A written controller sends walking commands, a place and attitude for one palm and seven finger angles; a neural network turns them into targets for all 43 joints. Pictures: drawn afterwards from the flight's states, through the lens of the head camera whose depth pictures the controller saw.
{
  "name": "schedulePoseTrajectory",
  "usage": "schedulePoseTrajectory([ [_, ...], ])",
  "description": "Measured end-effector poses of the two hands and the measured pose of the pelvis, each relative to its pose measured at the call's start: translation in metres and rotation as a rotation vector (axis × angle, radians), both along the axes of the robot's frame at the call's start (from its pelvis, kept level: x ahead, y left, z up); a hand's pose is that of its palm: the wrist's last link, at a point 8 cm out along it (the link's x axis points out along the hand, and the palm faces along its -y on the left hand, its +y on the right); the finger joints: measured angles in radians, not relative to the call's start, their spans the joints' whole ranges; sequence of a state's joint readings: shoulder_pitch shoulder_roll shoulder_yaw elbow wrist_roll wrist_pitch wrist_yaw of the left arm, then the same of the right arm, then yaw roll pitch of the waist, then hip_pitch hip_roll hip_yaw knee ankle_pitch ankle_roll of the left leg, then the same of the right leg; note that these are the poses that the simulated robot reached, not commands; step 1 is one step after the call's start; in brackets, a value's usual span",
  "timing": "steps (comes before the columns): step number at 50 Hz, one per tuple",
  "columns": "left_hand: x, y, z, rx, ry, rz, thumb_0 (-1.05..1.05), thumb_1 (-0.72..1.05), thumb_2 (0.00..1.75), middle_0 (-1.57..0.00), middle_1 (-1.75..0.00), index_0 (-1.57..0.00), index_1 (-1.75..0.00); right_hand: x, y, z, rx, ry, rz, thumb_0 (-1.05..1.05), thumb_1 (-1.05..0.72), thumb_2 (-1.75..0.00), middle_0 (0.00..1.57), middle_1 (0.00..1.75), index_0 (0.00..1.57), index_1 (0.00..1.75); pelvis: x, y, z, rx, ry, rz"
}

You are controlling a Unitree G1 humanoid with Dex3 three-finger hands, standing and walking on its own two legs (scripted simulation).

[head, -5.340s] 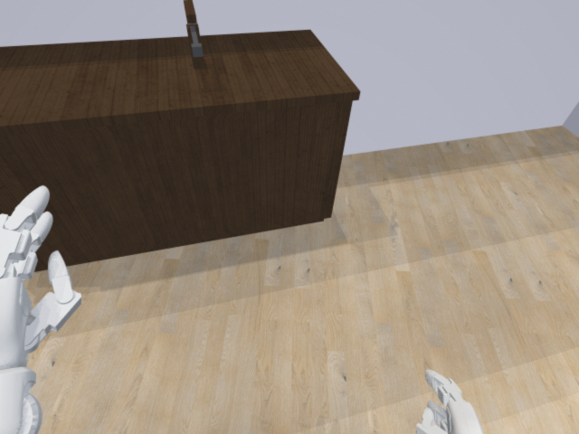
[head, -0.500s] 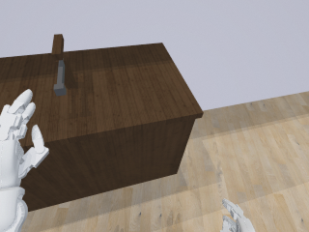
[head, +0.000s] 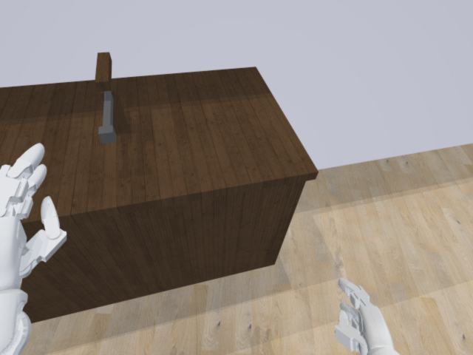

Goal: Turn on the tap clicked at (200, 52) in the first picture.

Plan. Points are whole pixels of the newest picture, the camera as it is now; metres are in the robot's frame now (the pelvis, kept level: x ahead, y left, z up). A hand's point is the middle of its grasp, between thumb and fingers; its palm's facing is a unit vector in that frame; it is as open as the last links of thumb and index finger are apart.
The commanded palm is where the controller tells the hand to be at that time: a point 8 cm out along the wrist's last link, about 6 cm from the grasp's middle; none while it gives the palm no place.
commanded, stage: look again from close up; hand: left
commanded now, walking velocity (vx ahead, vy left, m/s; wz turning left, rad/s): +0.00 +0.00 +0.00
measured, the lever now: (107, 134) +0.50 +0.33 +0.06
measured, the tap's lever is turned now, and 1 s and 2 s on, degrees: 0 0 0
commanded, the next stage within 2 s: shuffle to correct the standing spot in 0.26 s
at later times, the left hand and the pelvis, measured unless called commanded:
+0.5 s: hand (102, 217) +0.24 +0.21 +0.15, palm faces +0.36 -0.85 -0.37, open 7.4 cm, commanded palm +0.19 +0.24 +0.17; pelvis +0.03 -0.04 +0.00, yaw +1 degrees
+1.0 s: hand (116, 170) +0.31 +0.21 +0.17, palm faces +0.35 -0.81 -0.47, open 7.4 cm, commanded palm +0.26 +0.26 +0.17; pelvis +0.10 -0.02 -0.01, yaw +1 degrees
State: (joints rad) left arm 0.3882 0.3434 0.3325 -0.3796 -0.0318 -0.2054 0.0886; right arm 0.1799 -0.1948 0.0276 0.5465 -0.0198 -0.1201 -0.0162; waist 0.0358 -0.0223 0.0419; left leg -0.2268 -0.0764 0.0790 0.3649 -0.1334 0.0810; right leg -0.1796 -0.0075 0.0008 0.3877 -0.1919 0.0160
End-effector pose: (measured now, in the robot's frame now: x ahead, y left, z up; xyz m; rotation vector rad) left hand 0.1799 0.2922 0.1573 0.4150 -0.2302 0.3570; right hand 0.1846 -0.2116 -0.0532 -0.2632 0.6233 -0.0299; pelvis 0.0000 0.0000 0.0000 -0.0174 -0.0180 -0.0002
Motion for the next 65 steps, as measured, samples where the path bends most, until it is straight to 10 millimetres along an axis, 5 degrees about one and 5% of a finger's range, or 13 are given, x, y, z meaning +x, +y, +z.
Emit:
schedulePoseTrajectory([
  [8,-0.003,-0.015,0.024,0.037,-0.098,0.017,0.01,0.89,0.90,-0.21,-0.30,-0.21,-0.30,-0.005,-0.017,-0.006,-0.020,0.042,0.010,0.01,-0.91,-0.90,0.20,0.30,0.20,0.30,0.004,-0.014,0.001,0.001,0.004,0.011],
  [19,0.020,-0.036,0.003,-0.003,0.029,0.012,0.01,0.89,0.90,-0.21,-0.30,-0.21,-0.30,-0.001,-0.035,-0.018,0.013,0.092,-0.028,0.01,-0.91,-0.90,0.20,0.30,0.20,0.30,0.020,-0.032,0.003,-0.008,0.029,0.014],
  [31,0.032,-0.037,0.012,0.029,-0.027,0.005,0.01,0.89,0.90,-0.22,-0.30,-0.21,-0.30,0.027,-0.057,-0.019,-0.025,0.070,-0.071,0.01,-0.91,-0.90,0.20,0.30,0.20,0.30,0.049,-0.034,-0.006,-0.017,0.030,0.022],
  [39,0.064,-0.018,-0.003,-0.013,-0.052,0.033,0.01,0.89,0.90,-0.21,-0.30,-0.21,-0.30,0.053,-0.044,-0.025,-0.029,0.077,-0.082,0.01,-0.91,-0.90,0.20,0.30,0.20,0.30,0.070,-0.022,-0.016,0.013,0.012,0.011],
  [46,0.089,-0.037,0.022,0.071,-0.070,-0.058,0.01,0.89,0.90,-0.21,-0.30,-0.21,-0.30,0.059,-0.022,-0.027,0.055,0.077,-0.074,0.01,-0.91,-0.90,0.20,0.30,0.20,0.30,0.088,-0.021,-0.009,0.018,0.009,0.016],
  [54,0.095,-0.031,0.024,0.176,-0.058,-0.010,0.01,0.89,0.90,-0.22,-0.30,-0.22,-0.30,0.074,-0.031,-0.062,0.063,0.175,-0.065,0.01,-0.90,-0.90,0.20,0.30,0.21,0.30,0.111,-0.027,-0.023,-0.011,-0.016,0.055],
  [59,0.097,-0.021,0.009,0.060,-0.039,0.064,0.01,0.89,0.90,-0.22,-0.30,-0.21,-0.30,0.086,-0.042,-0.049,0.018,0.196,-0.060,0.01,-0.91,-0.90,0.20,0.30,0.20,0.30,0.121,-0.023,-0.014,0.018,-0.014,0.021],
  [65,0.127,-0.022,0.012,0.008,-0.089,-0.009,0.01,0.89,0.90,-0.21,-0.30,-0.21,-0.30,0.109,-0.039,-0.026,-0.057,0.115,-0.078,0.01,-0.91,-0.90,0.20,0.30,0.20,0.30,0.136,-0.006,-0.009,0.039,-0.012,0.013],
])
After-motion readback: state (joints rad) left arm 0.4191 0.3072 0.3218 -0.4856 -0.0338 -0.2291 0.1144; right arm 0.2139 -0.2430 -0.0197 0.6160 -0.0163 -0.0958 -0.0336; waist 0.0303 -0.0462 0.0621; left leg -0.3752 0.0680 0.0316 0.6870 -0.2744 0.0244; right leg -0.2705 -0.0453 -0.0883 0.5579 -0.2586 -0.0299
